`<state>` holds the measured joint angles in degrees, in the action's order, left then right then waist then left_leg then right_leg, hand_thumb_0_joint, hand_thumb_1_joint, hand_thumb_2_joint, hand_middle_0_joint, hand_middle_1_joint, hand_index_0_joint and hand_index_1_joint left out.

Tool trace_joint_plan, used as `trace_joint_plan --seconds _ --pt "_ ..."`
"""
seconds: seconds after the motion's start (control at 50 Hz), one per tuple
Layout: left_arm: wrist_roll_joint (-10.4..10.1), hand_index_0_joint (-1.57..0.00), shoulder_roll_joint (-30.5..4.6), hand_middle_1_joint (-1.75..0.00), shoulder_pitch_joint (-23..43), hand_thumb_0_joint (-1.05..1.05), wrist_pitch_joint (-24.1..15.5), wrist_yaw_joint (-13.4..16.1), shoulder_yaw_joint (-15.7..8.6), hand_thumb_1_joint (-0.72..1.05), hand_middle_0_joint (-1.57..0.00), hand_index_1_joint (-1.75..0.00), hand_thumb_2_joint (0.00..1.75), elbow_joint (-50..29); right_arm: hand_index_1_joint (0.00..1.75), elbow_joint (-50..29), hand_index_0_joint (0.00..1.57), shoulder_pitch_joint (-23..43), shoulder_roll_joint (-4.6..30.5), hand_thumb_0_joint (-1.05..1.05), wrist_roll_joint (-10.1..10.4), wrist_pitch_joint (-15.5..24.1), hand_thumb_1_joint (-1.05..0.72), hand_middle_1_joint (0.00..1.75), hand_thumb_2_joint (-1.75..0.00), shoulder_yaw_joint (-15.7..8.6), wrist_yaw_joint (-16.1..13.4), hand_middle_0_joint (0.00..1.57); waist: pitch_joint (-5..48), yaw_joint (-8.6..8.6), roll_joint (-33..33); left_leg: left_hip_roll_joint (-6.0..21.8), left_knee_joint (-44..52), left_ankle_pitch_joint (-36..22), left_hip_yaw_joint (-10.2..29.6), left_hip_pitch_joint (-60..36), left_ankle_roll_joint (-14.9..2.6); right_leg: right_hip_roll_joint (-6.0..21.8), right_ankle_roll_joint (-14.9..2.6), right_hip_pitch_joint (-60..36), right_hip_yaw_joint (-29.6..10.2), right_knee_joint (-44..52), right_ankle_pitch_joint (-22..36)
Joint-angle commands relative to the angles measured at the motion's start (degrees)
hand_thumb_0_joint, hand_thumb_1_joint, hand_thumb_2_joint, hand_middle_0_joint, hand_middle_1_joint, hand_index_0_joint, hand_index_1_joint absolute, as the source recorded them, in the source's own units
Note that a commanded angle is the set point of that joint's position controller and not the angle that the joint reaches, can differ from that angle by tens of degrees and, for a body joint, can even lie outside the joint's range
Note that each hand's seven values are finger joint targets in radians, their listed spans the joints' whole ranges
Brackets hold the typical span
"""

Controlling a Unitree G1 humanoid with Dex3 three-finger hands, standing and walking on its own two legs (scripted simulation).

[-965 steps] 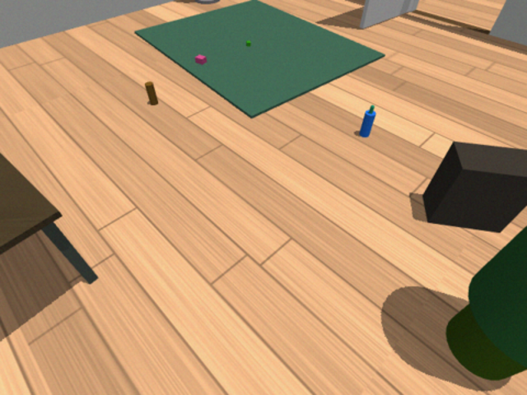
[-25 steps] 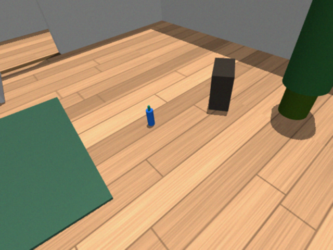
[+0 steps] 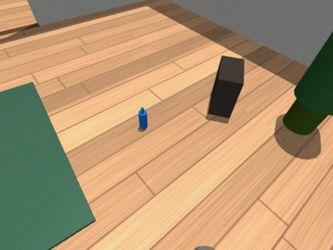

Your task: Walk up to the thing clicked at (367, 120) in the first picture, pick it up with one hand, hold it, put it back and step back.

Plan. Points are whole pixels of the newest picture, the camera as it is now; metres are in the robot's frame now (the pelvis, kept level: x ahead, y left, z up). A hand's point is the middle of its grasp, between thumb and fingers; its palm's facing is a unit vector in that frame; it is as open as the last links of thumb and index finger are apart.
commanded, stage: walk up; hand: left
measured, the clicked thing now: (142, 117) +1.12 +0.16 -0.67
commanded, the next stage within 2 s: none
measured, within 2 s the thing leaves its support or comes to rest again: neither
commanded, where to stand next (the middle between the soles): +0.73 +0.00 m, yaw -2 degrees
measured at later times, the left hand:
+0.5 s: hand (86, 214) +0.25 +0.23 -0.12, palm faces -0.02 -0.92 -0.39, open 7.4 cm
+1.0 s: hand (88, 146) +0.49 +0.29 -0.15, palm faces -0.10 -0.94 -0.34, open 7.4 cm
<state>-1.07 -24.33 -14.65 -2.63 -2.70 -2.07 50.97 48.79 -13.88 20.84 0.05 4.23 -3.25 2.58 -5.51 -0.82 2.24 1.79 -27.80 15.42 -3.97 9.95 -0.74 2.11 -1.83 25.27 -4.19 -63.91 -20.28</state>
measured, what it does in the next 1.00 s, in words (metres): walks ahead: right foot, then left foot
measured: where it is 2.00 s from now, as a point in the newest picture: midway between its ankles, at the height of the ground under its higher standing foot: (163, 178)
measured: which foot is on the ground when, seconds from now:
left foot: down 0.00-0.22, up 0.24-0.64, down 0.66-1.00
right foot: up 0.00-0.18, down 0.20-0.70, up 0.72-1.00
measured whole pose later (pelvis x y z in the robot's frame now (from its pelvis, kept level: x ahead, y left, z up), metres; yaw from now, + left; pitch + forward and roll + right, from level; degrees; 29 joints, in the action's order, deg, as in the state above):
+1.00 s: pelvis +0.42 +0.02 +0.00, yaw -2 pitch -3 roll +0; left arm 0.4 -24.9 -16.3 -1.9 -3.4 -2.7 49.8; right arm 47.6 -18.5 21.7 -0.4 4.6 -2.7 2.4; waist -5.6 -1.2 3.1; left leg 0.6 -25.9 15.9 -6.8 6.8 -2.3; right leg 4.7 -0.3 28.5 -1.9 -49.7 -14.9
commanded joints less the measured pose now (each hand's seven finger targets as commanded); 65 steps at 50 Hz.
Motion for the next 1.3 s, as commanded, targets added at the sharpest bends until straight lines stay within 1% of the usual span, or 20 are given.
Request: trace_joint_plan --seconds 0.0,0.1,0.16,0.18,0.2,0.22,0.24,0.34,0.56,0.64,0.66,0.68,0.7,0.8,0.94,1.06,1.12,1.16,1.18,1.28 --pt "0.5 -0.2 -8.5 -0.3 -0.3 0.0 -1.0 -0.7 -3.0 0.9 -0.2 -0.3 0.9 -4.7 0.3 -4.4 0.2 -1.1 16.5 0.0 -0.2 1.8 -0.9 0.3 -0.9 -4.3 -1.2 0.2 -1.8 0.42 -10.1 13.4 11.6 -27.2 5.5 0.2 -13.05 3.6 1.87 3.6 3.0 15.3 4.2" --pt "1.6 -0.2 -8.7 -0.3 0.7 0.0 -1.6 -1.7 -4.4 0.9 -0.2 -0.3 0.9 -4.3 0.3 -5.3 0.2 -0.4 17.3 0.0 -0.3 1.7 -0.9 0.3 -0.9 -4.5 -0.7 0.2 2.0 0.87 -11.5 11.8 7.8 -12.5 4.4 4.2 -10.42 2.3 0.04 -9.5 7.1 27.1 15.8" --pt "1.9 -0.2 -11.8 -0.3 -7.4 0.0 -1.9 -1.1 -6.3 0.9 -0.2 -0.3 0.9 -1.6 0.3 -6.3 0.2 0.9 16.0 0.0 -0.1 1.2 -0.9 0.3 -0.9 -3.9 -0.7 0.2 6.5 6.51 -3.4 9.6 -6.2 -8.9 4.0 11.0 -7.59 0.1 -1.33 -25.0 7.1 28.5 13.7" --pt "2.1 -0.2 -14.3 -0.3 -12.4 0.0 -2.6 -0.4 -7.4 0.9 -0.2 -0.3 0.9 -1.0 0.3 -5.9 0.2 -2.4 13.1 0.0 -0.1 1.1 -0.9 0.3 -0.9 -2.9 -0.6 0.2 10.1 8.86 5.4 5.1 -21.7 -9.2 0.1 14.4 -5.77 1.8 -2.59 -32.2 3.4 33.8 5.6" --pt "2.3 -0.2 -19.1 -0.3 -15.6 0.0 -3.2 0.4 -8.5 0.9 -0.2 -0.3 0.9 -1.3 0.3 -6.3 0.2 -7.0 8.9 0.0 0.0 0.9 -0.9 0.3 -0.9 -1.5 -0.4 0.2 11.9 8.54 18.6 -3.2 -37.1 12.3 -0.9 21.5 -2.81 16.0 -5.25 -34.7 -20.0 43.3 -4.6" --pt "1.3 -0.2 -20.5 -0.3 -13.4 0.0 -3.4 0.4 -8.1 0.9 -0.2 -0.3 0.9 -2.6 0.3 -5.8 0.2 -6.9 14.1 0.0 0.1 0.3 -0.9 0.3 -0.9 -2.6 -0.9 0.2 10.8 7.04 13.3 -3.8 -43.2 14.9 3.7 26.5 -1.67 22.6 -10.54 -34.7 -36.5 49.9 -5.6" --pt "0.6 -0.2 -20.8 -0.3 -9.4 0.0 -3.2 0.7 -8.0 0.9 -0.2 -0.3 0.9 -3.7 0.3 -4.4 0.2 -6.3 16.2 0.0 -0.3 0.1 -0.9 0.3 -0.9 -3.0 -1.5 0.2 8.8 6.09 11.2 -1.1 -46.1 13.6 6.7 26.6 -1.35 23.6 -12.34 -30.2 -38.4 50.9 -5.7" --pt "0.6 -0.2 -13.0 -0.3 -1.7 0.0 -3.8 1.3 -5.5 0.9 -0.2 -0.3 0.9 -4.9 0.3 -1.3 0.2 -7.5 13.7 0.0 0.3 -1.1 -0.9 0.3 -0.9 -2.8 -0.1 0.2 1.6 0.73 6.0 2.3 -36.0 1.4 8.0 17.7 -1.89 11.1 -7.0 -12.7 -7.0 49.5 11.2" --pt "1.5 -0.2 -15.2 -0.3 -5.7 0.0 -3.9 0.8 -5.7 0.9 -0.2 -0.3 0.9 -6.3 0.3 -4.6 0.2 3.7 12.5 0.0 -1.3 -0.3 -0.9 0.3 -0.9 -3.6 2.0 0.2 1.7 3.81 4.3 3.6 -7.2 -6.4 2.7 12.8 0.52 12.3 -9.52 -13.2 -0.6 47.1 4.1" --pt "1.7 -0.2 -13.5 -0.3 -5.7 0.0 -3.1 1.0 -4.5 0.9 -0.2 -0.3 0.9 -6.8 0.3 -1.2 0.2 -5.9 14.6 0.0 -1.6 0.8 -0.9 0.3 -0.9 -4.6 1.1 0.2 6.8 -1.75 -2.7 0.0 -1.8 -3.0 0.6 -5.1 -2.3 9.2 -6.45 -8.7 3.3 29.3 16.7" --pt "1.5 -0.2 -10.1 -0.3 -7.9 0.0 -2.9 1.0 -3.4 0.9 -0.2 -0.3 0.9 -7.1 0.3 0.2 0.2 -12.0 18.4 0.0 -2.2 1.3 -0.9 0.3 -0.9 -5.9 0.4 0.2 10.0 -4.56 -13.6 5.5 3.4 6.5 9.3 -13.1 -4.87 4.6 -4.39 -2.2 7.0 12.7 15.2" --pt "0.8 -0.2 -5.8 -0.3 -10.4 0.0 -2.6 0.8 -2.3 0.9 -0.2 -0.3 0.9 -7.6 0.3 -1.3 0.2 -13.2 22.8 0.0 -2.3 1.7 -0.9 0.3 -0.9 -6.8 -0.2 0.2 10.6 -3.56 -23.6 20.0 10.0 13.0 35.9 -20.4 -9.6 -3.8 -0.91 13.0 7.2 0.9 -9.1" --pt "1.1 -0.2 -12.9 -0.3 -8.9 0.0 -1.8 2.0 -4.1 0.9 -0.2 -0.3 0.9 -5.5 0.3 -1.8 0.2 -11.7 23.1 0.0 -0.5 1.5 -0.9 0.3 -0.9 -6.9 -0.1 0.2 9.4 -4.07 -14.3 23.3 12.6 14.8 41.9 -17.2 -14.33 -2.0 -1.71 13.5 2.2 -3.8 -11.8" --pt "0.3 -0.2 -11.4 -0.3 -9.6 0.0 -1.2 1.0 -3.6 0.9 -0.2 -0.3 0.9 -2.7 0.3 -3.3 0.2 -4.9 16.6 0.0 0.4 2.0 -0.9 0.3 -0.9 -3.9 -1.1 0.2 1.5 0.83 -10.7 12.9 11.5 -16.8 13.3 -1.2 -6.06 1.5 -0.39 4.5 -2.1 1.9 1.7" --pt "1.4 -0.2 -8.9 -0.3 -1.2 0.0 -0.7 -0.3 -3.4 0.9 -0.2 -0.3 0.9 -5.8 0.3 -4.9 0.2 -6.5 16.8 0.0 -0.2 1.9 -0.9 0.3 -0.9 -4.4 -1.4 0.2 0.4 -1.27 -10.8 13.5 11.9 -20.5 7.5 -4.6 -12.42 3.4 1.75 6.6 3.3 16.1 6.0" --pt "1.7 -0.2 -7.8 -0.3 2.0 0.0 -1.4 -0.9 -3.7 0.9 -0.2 -0.3 0.9 -6.0 0.3 -6.2 0.2 -5.9 16.7 0.0 -0.3 1.1 -0.9 0.3 -0.9 -4.3 -1.2 0.2 1.8 -1.18 -9.1 12.0 6.4 -21.3 5.3 -1.1 -10.34 0.9 -0.05 -4.6 7.5 28.7 10.5" --pt "2.0 -0.2 -10.3 -0.3 -5.9 0.0 -2.4 0.0 -4.9 0.9 -0.2 -0.3 0.9 -3.7 0.3 -7.5 0.2 -5.3 14.8 0.0 0.0 0.6 -0.9 0.3 -0.9 -3.3 -1.2 0.2 7.2 3.78 -1.6 9.3 -7.9 -19.2 3.4 2.9 -7.81 -0.8 -1.81 -20.4 6.9 35.8 11.1" --pt "2.1 -0.2 -17.6 -0.3 -11.9 0.0 -3.4 1.2 -7.2 0.9 -0.2 -0.3 0.9 -3.7 0.3 -8.1 0.2 -10.9 8.3 0.0 0.1 0.6 -0.9 0.3 -0.9 -1.0 -1.0 0.2 13.3 5.22 16.3 -2.2 -31.8 12.8 -0.6 19.9 -2.46 18.1 -7.88 -35.2 -22.9 43.9 2.6" --pt "1.3 -0.2 -18.5 -0.3 -9.9 0.0 -2.9 1.1 -7.1 0.9 -0.2 -0.3 0.9 -3.9 0.3 -6.3 0.2 -9.4 14.6 0.0 -0.4 -0.4 -0.9 0.3 -0.9 -2.6 -1.6 0.2 9.7 5.68 10.3 -1.7 -37.2 16.5 3.1 24.4 -2.26 22.4 -13.08 -31.3 -32.0 47.8 -5.0" --pt "0.8 -0.2 -13.1 -0.3 -2.4 0.0 -2.9 1.7 -5.2 0.9 -0.2 -0.3 0.9 -5.8 0.3 -2.1 0.2 -10.0 14.3 0.0 0.1 -1.4 -0.9 0.3 -0.9 -2.7 -0.8 0.2 1.6 1.17 6.4 2.2 -32.7 5.3 6.8 20.0 -1.34 12.3 -8.04 -16.0 -10.4 49.8 3.3"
